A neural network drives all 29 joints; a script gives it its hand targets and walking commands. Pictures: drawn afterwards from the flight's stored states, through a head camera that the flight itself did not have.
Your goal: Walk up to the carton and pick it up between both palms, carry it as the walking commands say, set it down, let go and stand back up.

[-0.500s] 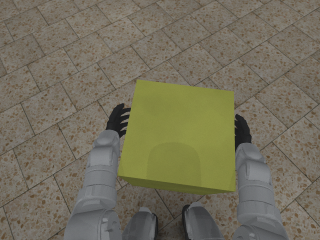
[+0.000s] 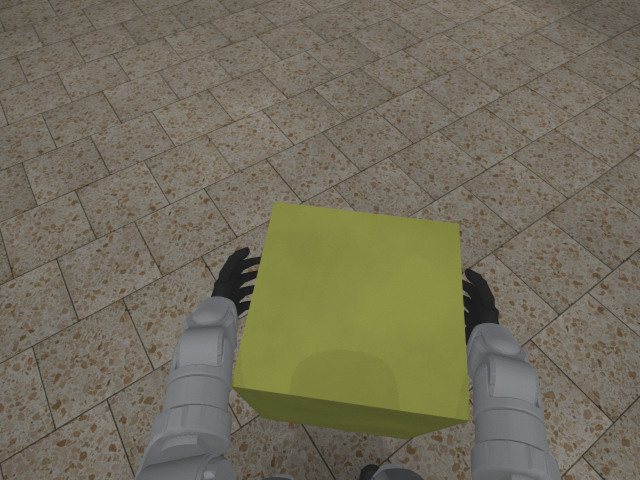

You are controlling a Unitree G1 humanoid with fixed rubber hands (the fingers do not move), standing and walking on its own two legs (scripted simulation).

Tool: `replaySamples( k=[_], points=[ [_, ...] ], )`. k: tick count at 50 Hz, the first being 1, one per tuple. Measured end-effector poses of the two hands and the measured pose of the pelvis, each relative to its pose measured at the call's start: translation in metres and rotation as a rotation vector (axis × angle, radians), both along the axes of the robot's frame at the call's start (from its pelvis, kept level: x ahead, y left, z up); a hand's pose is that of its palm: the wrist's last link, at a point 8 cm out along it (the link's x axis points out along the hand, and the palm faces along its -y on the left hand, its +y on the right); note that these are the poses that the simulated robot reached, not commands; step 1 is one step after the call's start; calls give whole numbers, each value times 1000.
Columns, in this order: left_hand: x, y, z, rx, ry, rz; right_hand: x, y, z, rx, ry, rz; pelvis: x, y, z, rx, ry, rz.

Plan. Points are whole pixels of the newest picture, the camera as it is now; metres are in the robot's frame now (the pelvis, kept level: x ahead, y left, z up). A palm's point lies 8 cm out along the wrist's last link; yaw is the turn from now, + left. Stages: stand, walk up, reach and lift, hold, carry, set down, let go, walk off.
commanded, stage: reach and lift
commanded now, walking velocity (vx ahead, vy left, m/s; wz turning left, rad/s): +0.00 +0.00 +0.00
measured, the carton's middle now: (347, 334) +0.32 -0.02 -0.09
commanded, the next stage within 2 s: hold in 1.88 s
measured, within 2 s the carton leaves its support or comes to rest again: neither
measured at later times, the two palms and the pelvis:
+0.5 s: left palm (213, 299) +0.32 +0.15 +0.04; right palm (499, 323) +0.29 -0.19 +0.04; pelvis +0.00 +0.00 +0.02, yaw +0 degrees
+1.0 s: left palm (198, 312) +0.30 +0.16 +0.06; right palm (498, 322) +0.28 -0.18 +0.05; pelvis +0.01 +0.00 +0.02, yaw +0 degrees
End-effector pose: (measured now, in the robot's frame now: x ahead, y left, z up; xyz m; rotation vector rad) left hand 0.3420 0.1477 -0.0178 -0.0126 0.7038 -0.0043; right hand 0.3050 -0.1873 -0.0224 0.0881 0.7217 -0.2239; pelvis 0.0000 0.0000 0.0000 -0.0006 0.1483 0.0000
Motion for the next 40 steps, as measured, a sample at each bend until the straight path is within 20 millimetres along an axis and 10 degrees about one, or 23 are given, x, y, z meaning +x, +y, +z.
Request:
replaySamples(
  k=[40],
  points=[
    [-35,3,74,5,-63,18,-25,2,75,-4,-62,19,8,-1,19,-6,-260,0]
  ],
)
